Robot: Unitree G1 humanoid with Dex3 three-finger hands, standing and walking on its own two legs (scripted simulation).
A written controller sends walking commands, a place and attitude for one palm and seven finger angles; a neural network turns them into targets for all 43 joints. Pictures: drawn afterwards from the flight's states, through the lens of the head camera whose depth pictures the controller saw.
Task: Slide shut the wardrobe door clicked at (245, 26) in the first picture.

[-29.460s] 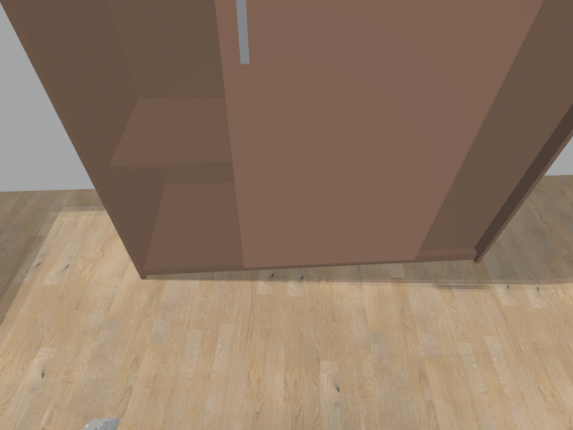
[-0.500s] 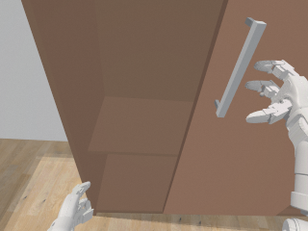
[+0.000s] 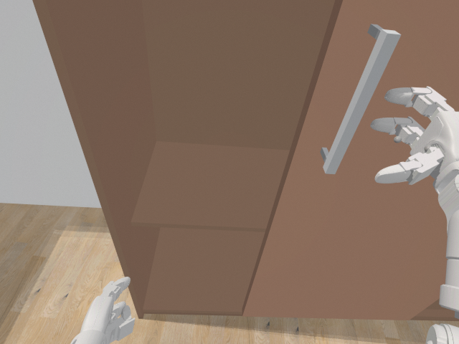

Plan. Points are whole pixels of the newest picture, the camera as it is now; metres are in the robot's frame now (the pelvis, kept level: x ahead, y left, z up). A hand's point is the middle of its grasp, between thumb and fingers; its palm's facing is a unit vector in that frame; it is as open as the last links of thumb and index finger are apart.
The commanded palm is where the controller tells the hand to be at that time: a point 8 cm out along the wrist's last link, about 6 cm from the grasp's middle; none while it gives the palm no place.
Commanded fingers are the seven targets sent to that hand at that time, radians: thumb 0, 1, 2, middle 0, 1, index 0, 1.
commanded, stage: move the hooked fingers beside the handle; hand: right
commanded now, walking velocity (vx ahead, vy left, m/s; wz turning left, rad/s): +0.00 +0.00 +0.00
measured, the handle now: (350, 107) +0.43 -0.16 +0.27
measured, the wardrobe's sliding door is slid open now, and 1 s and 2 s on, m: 0.41 0.41 0.41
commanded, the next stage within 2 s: feel for the door with the fingertips in 0.92 s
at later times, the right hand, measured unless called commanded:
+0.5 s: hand (406, 142) +0.34 -0.22 +0.27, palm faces +0.00 +1.00 -0.10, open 14.0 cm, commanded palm +0.31 -0.28 +0.26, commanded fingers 0.00 0.50 -0.30 0.30 1.20 0.30 1.20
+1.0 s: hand (407, 144) +0.34 -0.22 +0.26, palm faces +0.01 +0.99 -0.11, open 14.0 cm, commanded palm +0.31 -0.28 +0.27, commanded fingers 0.00 0.50 -0.30 0.30 1.20 0.30 1.20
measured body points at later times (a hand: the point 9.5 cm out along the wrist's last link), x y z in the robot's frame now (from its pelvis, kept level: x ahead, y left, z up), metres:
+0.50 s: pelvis +0.01 +0.00 +0.00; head -0.03 +0.03 +0.45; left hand +0.21 +0.23 -0.07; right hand +0.33 -0.27 +0.27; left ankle -0.03 +0.10 -0.74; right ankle +0.00 -0.11 -0.74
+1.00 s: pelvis +0.01 +0.00 +0.00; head -0.03 +0.03 +0.45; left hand +0.20 +0.23 -0.08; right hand +0.33 -0.28 +0.27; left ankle -0.03 +0.10 -0.74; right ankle +0.00 -0.11 -0.74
